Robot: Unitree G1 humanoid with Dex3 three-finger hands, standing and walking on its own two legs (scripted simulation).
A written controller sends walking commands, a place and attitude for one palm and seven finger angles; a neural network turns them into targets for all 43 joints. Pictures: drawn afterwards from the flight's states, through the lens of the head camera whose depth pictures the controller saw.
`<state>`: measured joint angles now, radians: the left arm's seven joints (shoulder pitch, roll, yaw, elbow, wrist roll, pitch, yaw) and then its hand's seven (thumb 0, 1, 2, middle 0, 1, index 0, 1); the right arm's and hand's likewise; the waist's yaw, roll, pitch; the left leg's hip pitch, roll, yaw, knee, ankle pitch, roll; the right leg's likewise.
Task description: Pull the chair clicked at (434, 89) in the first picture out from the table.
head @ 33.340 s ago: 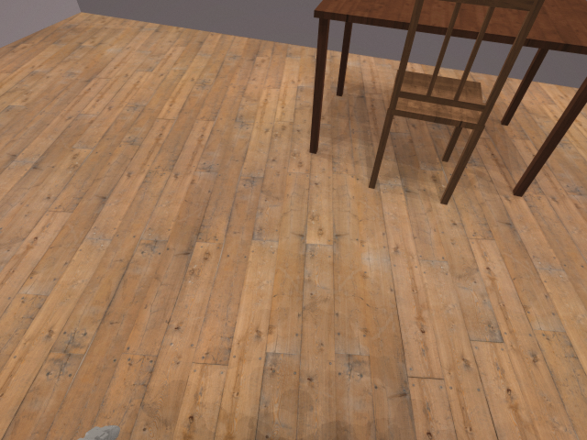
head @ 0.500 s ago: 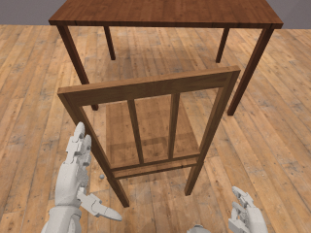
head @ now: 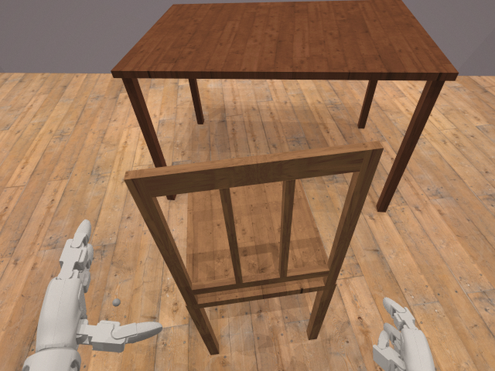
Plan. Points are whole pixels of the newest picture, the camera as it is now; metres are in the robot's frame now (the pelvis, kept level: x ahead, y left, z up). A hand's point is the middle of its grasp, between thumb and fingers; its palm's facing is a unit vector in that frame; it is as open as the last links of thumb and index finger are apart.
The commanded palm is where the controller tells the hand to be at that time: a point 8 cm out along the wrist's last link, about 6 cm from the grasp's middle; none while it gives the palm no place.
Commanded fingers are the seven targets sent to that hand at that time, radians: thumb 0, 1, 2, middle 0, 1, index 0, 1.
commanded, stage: draw the hand back to the body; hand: left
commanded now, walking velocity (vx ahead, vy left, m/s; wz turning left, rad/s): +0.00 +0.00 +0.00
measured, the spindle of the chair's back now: (232, 241) +0.37 +0.08 -0.04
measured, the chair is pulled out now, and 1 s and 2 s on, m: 0.50 0.50 0.50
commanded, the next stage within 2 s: step back with the hand held close in 0.82 s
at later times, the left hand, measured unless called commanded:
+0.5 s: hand (28, 243) +0.21 +0.28 +0.19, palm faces +0.50 -0.75 -0.43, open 8.7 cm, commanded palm +0.16 +0.32 +0.19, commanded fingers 0.00 0.90 0.90 -0.20 -0.30 -0.20 -0.30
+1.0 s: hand (35, 237) +0.22 +0.28 +0.18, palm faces +0.49 -0.78 -0.40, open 7.4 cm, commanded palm +0.17 +0.31 +0.19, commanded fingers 0.00 0.90 0.90 -0.20 -0.30 -0.20 -0.30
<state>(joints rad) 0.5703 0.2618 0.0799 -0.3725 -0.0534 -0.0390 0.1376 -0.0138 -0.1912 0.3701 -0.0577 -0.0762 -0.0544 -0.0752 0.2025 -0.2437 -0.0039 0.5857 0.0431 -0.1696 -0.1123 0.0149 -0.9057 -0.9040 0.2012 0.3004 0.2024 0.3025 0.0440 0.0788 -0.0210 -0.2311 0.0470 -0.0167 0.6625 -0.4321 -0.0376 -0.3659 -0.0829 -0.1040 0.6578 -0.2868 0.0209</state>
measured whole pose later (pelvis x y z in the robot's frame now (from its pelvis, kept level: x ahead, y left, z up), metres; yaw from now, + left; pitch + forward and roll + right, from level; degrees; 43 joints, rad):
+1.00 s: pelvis +0.02 +0.02 +0.02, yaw -2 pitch -3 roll -1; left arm 0.45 0.32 0.36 -0.42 -0.07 -0.07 0.15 0.01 0.89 0.90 -0.22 -0.30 -0.21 -0.30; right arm 0.17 -0.22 0.00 0.63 0.03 -0.13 -0.07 0.01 -0.91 -0.90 0.20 0.30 0.20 0.30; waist 0.08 0.09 0.03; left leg -0.03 0.04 0.02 0.44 -0.36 -0.02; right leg -0.18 -0.07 -0.08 0.43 -0.20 0.05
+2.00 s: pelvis -0.06 +0.01 +0.00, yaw -2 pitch +2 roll +0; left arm 0.55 0.39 0.41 -0.50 -0.05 -0.16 0.20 0.01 0.89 0.90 -0.22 -0.30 -0.21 -0.30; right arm 0.21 -0.22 -0.01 0.60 0.02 -0.09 -0.09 0.01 -0.90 -0.90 0.20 0.30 0.20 0.30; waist 0.02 0.02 -0.01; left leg -0.35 0.03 0.02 0.63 -0.31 -0.01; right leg -0.46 -0.08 -0.05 0.53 -0.11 0.03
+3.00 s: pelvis -0.07 +0.01 +0.00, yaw -1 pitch +3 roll -1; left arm 0.58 0.44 0.47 -0.55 -0.05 -0.20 0.18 0.01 0.89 0.90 -0.22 -0.30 -0.21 -0.30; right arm 0.21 -0.17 -0.02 0.63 0.01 -0.12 -0.07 0.01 -0.90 -0.90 0.20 0.30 0.20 0.30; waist 0.00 -0.01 -0.02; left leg -0.41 0.04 -0.02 0.66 -0.31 -0.02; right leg -0.39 -0.03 -0.04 0.60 -0.24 0.01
